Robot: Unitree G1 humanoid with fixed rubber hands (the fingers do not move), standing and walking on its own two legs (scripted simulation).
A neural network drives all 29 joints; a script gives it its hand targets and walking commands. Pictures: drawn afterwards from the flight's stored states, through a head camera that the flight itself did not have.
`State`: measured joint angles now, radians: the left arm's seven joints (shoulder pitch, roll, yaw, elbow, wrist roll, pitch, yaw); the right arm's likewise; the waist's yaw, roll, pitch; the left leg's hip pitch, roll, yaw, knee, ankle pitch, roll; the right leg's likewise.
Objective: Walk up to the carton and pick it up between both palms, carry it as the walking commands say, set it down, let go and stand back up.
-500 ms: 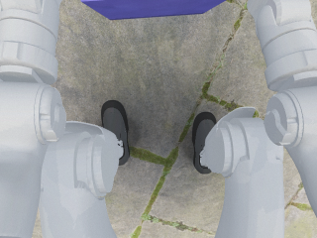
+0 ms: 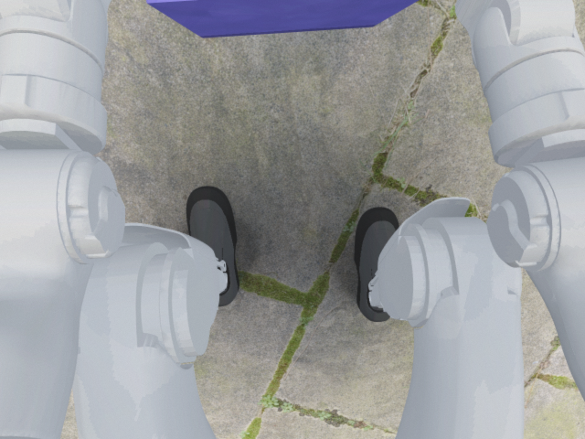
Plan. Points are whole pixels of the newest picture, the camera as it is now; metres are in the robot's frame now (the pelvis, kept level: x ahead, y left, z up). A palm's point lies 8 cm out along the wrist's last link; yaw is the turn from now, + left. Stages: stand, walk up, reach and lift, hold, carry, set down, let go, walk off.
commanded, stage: reach and lift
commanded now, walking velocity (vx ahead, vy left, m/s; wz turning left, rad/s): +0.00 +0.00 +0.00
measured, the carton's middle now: out of the picture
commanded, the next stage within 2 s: none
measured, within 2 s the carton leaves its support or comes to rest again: leaves its support in 0.48 s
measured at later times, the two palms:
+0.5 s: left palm out of the picture +0.57 +0.19 -0.18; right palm out of the picture +0.56 -0.14 -0.18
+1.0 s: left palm out of the picture +0.57 +0.18 -0.12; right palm out of the picture +0.56 -0.14 -0.13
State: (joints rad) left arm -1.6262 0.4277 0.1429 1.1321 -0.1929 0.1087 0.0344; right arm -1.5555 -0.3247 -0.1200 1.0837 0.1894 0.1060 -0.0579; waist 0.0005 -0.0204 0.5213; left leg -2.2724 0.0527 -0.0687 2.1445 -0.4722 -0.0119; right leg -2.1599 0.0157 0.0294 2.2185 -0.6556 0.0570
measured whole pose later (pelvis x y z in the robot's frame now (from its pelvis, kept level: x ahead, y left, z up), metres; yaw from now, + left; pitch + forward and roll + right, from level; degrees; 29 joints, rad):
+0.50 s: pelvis +0.00 +0.00 +0.00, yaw +0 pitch +33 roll -2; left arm -1.64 0.43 0.11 1.12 -0.19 0.15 0.10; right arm -1.56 -0.32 -0.12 0.98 0.19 0.24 -0.11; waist 0.00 -0.02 0.52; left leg -2.27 0.05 -0.07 2.15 -0.46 -0.01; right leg -2.16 0.02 0.03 2.22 -0.64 0.06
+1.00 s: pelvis -0.02 -0.01 +0.00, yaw +1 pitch +29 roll +0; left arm -1.68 0.43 0.11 1.06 -0.19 0.29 0.15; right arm -1.56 -0.31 -0.12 0.89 0.19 0.38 -0.16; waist 0.00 -0.04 0.52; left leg -2.22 0.05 -0.07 2.12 -0.42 -0.03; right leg -2.14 0.03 0.03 2.22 -0.60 0.04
